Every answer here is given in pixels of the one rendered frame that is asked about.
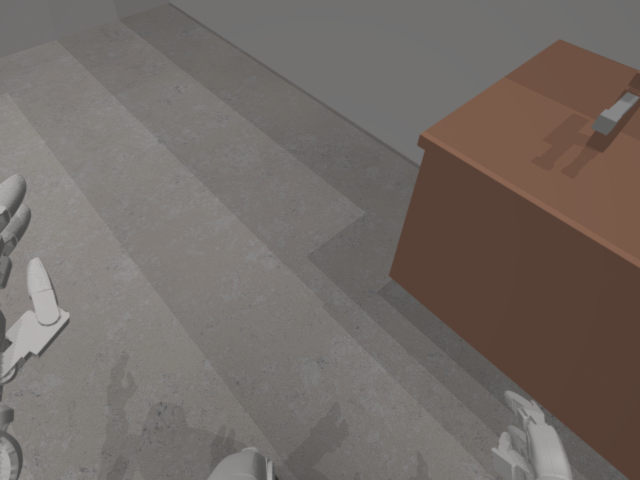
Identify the left robot forearm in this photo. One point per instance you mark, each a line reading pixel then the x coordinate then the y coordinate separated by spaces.
pixel 11 457

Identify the counter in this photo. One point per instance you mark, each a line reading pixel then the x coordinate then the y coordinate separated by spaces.
pixel 523 236

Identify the robot left shin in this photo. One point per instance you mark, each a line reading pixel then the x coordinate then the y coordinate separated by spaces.
pixel 251 449

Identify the left robot hand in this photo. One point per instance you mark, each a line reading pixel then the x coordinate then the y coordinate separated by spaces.
pixel 34 332

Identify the left robot thigh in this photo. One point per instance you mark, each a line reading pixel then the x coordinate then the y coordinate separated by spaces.
pixel 248 465

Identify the tap lever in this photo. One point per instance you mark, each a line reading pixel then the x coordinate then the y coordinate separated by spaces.
pixel 607 120

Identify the right robot hand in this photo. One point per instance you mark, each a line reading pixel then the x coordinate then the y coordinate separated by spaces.
pixel 542 452

